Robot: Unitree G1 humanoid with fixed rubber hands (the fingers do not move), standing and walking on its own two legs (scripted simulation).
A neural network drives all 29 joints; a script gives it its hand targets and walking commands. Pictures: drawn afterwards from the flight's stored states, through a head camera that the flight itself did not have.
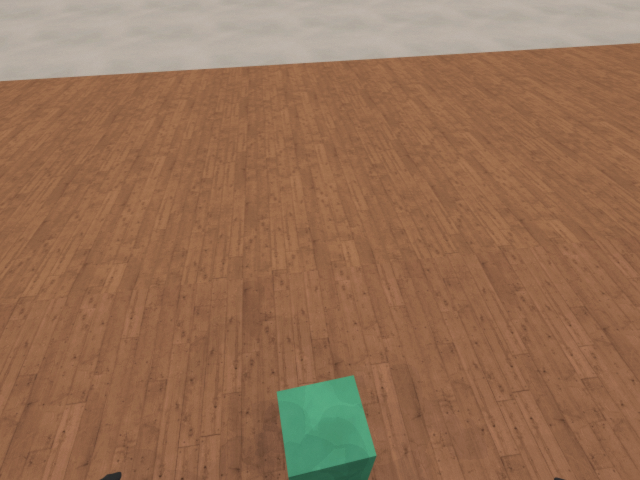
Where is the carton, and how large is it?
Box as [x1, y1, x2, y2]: [277, 375, 376, 479]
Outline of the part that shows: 353,375 277,391 289,479 367,479 376,455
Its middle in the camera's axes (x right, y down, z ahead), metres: +0.01 +0.54 +1.05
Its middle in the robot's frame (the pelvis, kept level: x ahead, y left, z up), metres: +0.38 +0.02 -0.66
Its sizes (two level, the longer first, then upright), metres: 0.210 0.200 0.250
